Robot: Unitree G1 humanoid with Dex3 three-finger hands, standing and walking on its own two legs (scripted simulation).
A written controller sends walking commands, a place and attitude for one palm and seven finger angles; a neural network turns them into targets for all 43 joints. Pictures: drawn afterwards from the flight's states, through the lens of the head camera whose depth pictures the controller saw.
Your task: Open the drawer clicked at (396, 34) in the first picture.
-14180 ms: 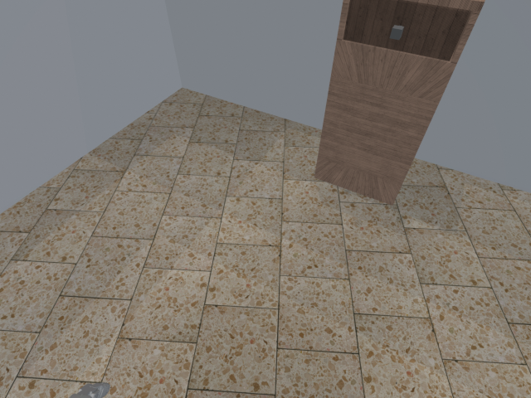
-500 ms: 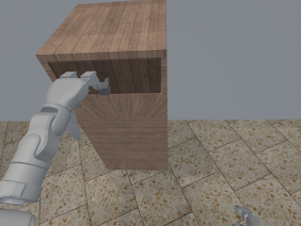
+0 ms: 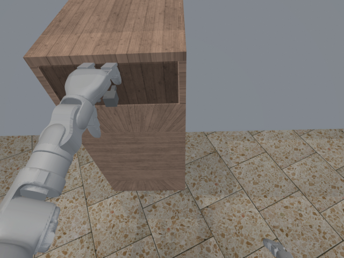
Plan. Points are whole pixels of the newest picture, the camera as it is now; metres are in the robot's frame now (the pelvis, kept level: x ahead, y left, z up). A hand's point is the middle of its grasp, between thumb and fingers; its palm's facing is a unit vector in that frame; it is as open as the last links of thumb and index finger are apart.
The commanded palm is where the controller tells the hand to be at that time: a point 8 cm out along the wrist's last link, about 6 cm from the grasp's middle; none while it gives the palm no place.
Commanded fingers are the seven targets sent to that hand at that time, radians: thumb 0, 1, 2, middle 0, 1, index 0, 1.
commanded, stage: move the hooked fingers above the handle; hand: left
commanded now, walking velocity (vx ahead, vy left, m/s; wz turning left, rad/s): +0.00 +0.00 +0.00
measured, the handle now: (112, 94) +0.53 +0.22 +0.06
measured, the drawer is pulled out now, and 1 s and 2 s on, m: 0.00 0.00 0.00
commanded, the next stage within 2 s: none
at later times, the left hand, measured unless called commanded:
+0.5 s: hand (111, 84) +0.50 +0.19 +0.13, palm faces +0.05 -0.02 -1.00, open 13.8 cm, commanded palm +0.47 +0.23 +0.18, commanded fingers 0.00 -0.50 0.30 -0.30 -1.20 -0.30 -1.20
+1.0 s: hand (102, 88) +0.49 +0.21 +0.12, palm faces +0.04 -0.03 -1.00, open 13.8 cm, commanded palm +0.47 +0.24 +0.18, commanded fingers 0.00 -0.50 0.30 -0.30 -1.20 -0.30 -1.20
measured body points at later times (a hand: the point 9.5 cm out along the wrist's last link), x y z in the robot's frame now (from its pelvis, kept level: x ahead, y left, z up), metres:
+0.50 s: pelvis +0.01 -0.02 -0.01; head +0.07 -0.04 +0.44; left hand +0.49 +0.19 +0.18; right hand +0.05 -0.29 -0.14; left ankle -0.01 +0.10 -0.74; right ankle -0.02 -0.13 -0.74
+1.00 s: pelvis +0.00 +0.00 -0.01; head +0.06 -0.01 +0.44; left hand +0.48 +0.21 +0.18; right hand +0.06 -0.29 -0.13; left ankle -0.01 +0.10 -0.74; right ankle -0.02 -0.13 -0.74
